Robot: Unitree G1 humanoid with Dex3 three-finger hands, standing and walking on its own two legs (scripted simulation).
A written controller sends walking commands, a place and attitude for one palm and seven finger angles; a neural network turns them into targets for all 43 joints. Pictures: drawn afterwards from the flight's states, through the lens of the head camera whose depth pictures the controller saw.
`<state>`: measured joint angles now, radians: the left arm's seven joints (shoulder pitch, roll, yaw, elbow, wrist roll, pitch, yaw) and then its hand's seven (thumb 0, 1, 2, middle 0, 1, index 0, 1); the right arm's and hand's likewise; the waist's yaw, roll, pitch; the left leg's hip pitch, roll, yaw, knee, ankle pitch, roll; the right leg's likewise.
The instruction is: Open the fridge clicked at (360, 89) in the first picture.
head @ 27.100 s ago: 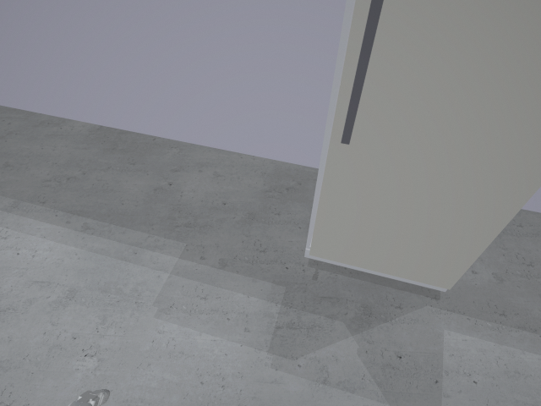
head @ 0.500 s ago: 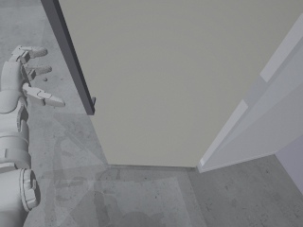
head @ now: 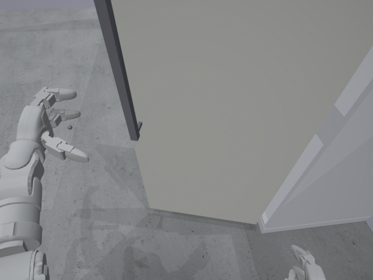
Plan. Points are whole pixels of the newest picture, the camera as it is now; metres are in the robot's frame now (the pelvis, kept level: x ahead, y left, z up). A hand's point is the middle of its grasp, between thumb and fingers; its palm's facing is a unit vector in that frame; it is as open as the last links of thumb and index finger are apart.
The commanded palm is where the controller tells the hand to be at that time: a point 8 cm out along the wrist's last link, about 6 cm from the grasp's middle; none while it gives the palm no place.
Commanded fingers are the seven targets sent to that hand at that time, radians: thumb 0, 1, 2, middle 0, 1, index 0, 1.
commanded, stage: slip the hand off the handle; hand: left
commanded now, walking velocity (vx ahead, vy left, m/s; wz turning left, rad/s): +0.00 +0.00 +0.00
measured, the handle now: (121, 58) +0.53 +0.19 +0.21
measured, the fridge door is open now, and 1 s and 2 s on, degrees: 74 74 74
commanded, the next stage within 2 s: draw the hand back to the body in 0.22 s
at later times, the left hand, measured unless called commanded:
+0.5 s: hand (71, 129) +0.35 +0.25 +0.16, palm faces -0.03 -1.00 +0.02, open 14.7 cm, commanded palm +0.31 +0.31 +0.15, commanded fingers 0.00 -0.55 0.20 -0.25 -1.15 -0.25 -1.15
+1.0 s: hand (41, 162) +0.27 +0.27 +0.16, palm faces +0.36 -0.91 -0.20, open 13.9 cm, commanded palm +0.22 +0.31 +0.17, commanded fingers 0.00 -0.04 0.44 -0.23 -0.85 -0.23 -0.85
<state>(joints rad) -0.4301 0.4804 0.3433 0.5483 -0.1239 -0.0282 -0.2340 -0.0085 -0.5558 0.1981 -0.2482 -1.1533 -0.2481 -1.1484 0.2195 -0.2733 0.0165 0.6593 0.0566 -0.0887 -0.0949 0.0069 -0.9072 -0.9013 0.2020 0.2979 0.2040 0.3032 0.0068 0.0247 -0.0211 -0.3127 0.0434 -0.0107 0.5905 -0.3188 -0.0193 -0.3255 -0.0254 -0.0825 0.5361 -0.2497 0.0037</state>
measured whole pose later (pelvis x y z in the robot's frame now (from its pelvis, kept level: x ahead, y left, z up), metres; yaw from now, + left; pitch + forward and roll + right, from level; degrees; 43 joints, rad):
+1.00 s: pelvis +0.00 +0.00 +0.01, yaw -1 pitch -4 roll -1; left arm 0.03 0.35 0.33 -0.05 -0.15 0.02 -0.01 -0.01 -0.36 0.29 -0.24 -1.04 -0.24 -1.03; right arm 0.14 -0.22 0.07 0.64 0.01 -0.22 -0.11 0.01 -0.90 -0.90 0.20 0.30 0.21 0.30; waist 0.07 0.03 0.03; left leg -0.14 0.03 0.01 0.47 -0.27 -0.01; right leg -0.16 -0.03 -0.07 0.43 -0.20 0.01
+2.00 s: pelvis +0.00 +0.00 +0.01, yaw -2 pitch -7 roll +0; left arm 0.44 0.31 0.32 -0.35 -0.06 -0.09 0.13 0.02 0.88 0.90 -0.21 -0.31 -0.20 -0.30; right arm 0.18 -0.20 0.01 0.71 -0.01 -0.18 -0.10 0.01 -0.91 -0.90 0.20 0.30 0.20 0.30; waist 0.08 0.06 0.05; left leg -0.03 0.05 0.03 0.40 -0.25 -0.03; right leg -0.07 -0.01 -0.05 0.38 -0.19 0.00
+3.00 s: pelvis -0.12 +0.02 -0.01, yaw +0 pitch -1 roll -1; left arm 0.48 0.37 0.40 -0.45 0.00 -0.23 0.18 0.02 0.88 0.90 -0.21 -0.30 -0.21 -0.30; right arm 0.21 -0.22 -0.01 0.64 0.00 -0.11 -0.09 0.01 -0.91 -0.90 0.20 0.30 0.20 0.30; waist 0.03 0.03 0.01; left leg -0.47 0.01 0.00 0.71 -0.27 -0.01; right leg -0.36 0.02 0.01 0.62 -0.25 0.00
